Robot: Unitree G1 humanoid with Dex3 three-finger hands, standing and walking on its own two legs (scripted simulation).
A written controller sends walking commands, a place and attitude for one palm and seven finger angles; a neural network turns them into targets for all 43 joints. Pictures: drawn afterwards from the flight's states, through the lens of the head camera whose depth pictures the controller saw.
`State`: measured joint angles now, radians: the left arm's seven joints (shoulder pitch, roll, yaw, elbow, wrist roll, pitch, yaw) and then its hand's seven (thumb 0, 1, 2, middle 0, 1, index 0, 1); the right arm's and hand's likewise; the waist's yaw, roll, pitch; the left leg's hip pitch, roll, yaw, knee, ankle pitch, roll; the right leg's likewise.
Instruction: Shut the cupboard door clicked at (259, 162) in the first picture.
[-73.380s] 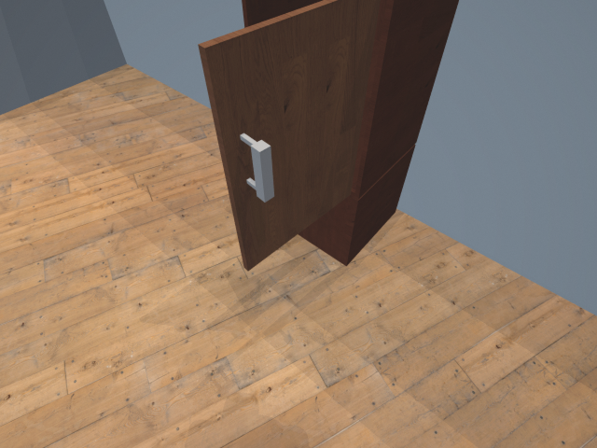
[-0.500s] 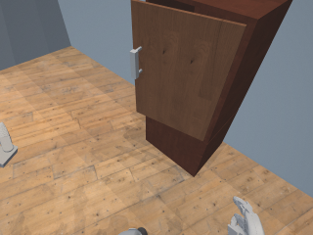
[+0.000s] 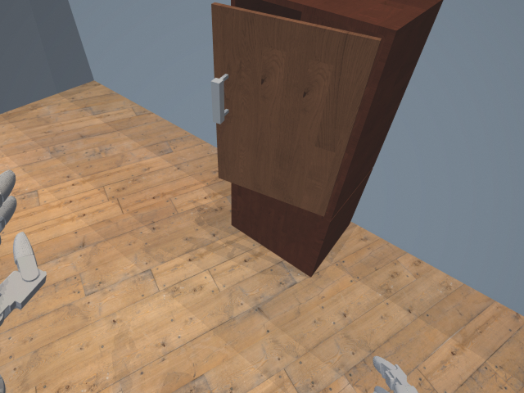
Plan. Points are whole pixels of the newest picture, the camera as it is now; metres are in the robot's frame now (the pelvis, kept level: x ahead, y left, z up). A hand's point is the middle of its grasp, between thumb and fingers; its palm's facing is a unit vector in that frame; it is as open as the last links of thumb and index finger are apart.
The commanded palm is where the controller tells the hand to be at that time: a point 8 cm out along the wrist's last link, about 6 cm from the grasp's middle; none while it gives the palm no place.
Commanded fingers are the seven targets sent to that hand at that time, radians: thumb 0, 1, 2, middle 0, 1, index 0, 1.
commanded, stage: stop stepping back and stand still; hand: left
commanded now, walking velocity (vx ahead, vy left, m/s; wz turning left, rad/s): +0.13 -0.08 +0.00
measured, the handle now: (221, 98) +0.89 +0.14 +0.01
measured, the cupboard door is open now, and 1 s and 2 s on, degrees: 13 13 13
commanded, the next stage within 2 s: let the arm hang, fingers relaxed in 0.76 s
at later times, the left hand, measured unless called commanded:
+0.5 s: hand (10, 260) +0.22 +0.30 +0.16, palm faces +0.43 -0.79 -0.44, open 7.5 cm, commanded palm +0.15 +0.34 +0.17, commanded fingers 0.00 0.90 0.90 -0.20 -0.30 -0.20 -0.30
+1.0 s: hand (81, 338) +0.21 +0.28 -0.04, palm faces +0.11 -0.91 -0.40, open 7.4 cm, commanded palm none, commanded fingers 0.00 0.90 0.90 -0.20 -0.30 -0.20 -0.30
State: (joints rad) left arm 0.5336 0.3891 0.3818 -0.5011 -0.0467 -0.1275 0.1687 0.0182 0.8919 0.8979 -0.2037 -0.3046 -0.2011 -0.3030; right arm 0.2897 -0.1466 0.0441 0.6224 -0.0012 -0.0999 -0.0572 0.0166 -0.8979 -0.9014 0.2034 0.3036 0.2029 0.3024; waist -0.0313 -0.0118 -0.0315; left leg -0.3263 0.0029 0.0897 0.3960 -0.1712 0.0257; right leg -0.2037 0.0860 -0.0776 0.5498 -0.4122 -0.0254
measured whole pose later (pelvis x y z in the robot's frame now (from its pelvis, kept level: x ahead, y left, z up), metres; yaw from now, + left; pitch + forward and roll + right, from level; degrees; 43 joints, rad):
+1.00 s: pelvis +0.00 +0.05 -0.02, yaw +1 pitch +0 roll -1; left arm 0.28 0.32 0.10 0.24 0.01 0.02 0.02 0.00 0.90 0.90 -0.20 -0.30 -0.20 -0.30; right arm 0.16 -0.32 -0.01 0.72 0.00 -0.03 -0.01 0.01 -0.90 -0.90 0.20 0.30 0.20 0.30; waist -0.01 0.07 -0.04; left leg -0.39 0.02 0.08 0.63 -0.25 0.04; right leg -0.21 -0.01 -0.05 0.60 -0.39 0.00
